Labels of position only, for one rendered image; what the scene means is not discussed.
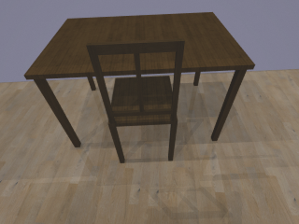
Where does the table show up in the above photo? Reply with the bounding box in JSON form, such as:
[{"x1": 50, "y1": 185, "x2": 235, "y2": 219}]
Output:
[{"x1": 24, "y1": 12, "x2": 255, "y2": 147}]

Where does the chair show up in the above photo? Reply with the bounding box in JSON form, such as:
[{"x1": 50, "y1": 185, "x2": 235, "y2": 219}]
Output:
[{"x1": 86, "y1": 38, "x2": 185, "y2": 163}]

